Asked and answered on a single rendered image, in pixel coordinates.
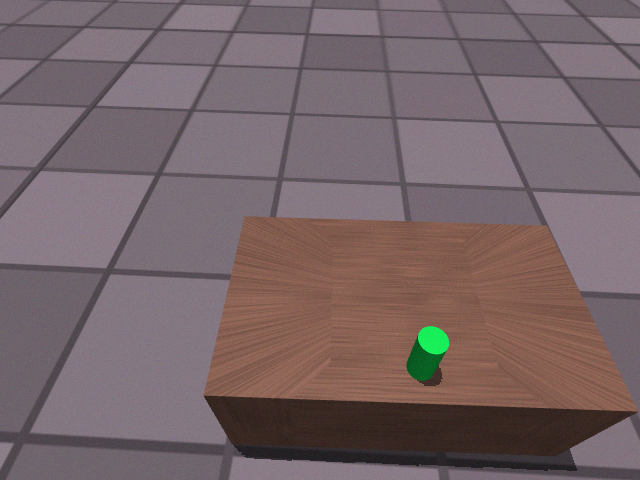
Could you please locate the can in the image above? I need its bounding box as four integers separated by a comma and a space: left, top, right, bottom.
406, 326, 449, 381

